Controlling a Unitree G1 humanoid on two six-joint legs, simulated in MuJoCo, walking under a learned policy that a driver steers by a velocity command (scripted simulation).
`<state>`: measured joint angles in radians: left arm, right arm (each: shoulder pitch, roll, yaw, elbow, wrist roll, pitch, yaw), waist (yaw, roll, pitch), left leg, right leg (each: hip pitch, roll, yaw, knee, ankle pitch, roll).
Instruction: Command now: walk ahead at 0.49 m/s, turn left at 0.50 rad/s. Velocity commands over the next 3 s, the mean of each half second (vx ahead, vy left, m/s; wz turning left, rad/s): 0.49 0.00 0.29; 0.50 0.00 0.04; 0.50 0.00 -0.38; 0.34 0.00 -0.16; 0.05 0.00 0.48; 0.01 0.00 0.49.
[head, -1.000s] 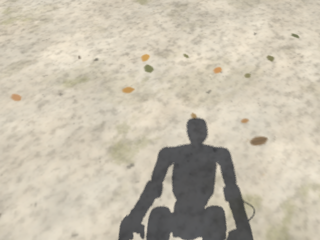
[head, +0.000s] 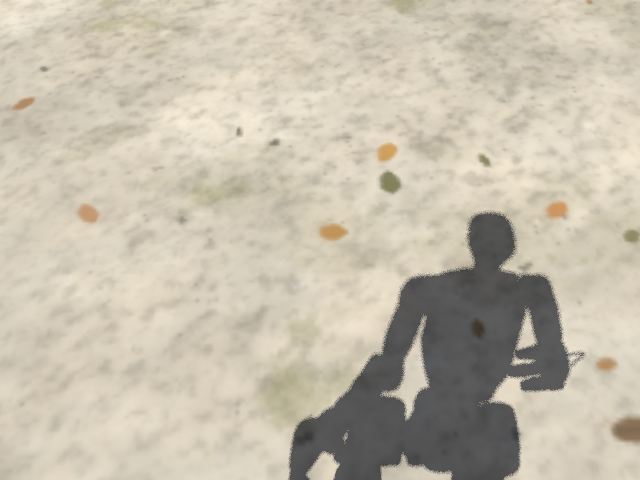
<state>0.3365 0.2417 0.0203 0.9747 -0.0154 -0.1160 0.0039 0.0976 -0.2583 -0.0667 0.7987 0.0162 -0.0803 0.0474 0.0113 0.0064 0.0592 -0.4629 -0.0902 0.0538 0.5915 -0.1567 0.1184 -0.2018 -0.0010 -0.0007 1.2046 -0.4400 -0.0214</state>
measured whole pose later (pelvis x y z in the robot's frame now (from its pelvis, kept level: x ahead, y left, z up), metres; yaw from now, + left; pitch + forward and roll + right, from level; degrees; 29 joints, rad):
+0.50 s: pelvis +0.30 -0.05 +0.01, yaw +8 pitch +2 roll +0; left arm 0.13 0.27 0.04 0.77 0.00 -0.13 -0.02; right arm 0.36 -0.28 -0.05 0.86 0.03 -0.07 0.00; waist -0.03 0.02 0.01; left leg -0.28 -0.06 -0.10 1.07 -0.45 0.06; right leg -0.40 0.03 -0.03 0.51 -0.15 -0.05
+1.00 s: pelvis +0.57 +0.03 +0.01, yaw +8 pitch +3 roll -1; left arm 0.39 0.28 0.05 0.92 -0.01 -0.06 0.00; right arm 0.05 -0.25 -0.04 0.71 0.00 -0.10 0.03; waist 0.06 -0.01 0.02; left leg -0.48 -0.01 0.04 0.56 -0.13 0.06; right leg -0.13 0.01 0.04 0.82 -0.51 -0.02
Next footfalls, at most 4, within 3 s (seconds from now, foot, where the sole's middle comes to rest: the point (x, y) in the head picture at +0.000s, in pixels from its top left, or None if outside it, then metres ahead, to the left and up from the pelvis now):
0.40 right None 0.43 -0.13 -0.75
0.94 left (275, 365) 0.69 0.15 -0.75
1.50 right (371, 254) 0.99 -0.07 -0.75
1.98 left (315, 176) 1.26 0.07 -0.75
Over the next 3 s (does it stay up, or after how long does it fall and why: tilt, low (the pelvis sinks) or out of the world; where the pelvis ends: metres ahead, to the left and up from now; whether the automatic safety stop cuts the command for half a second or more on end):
stays up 1.13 0.00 0.02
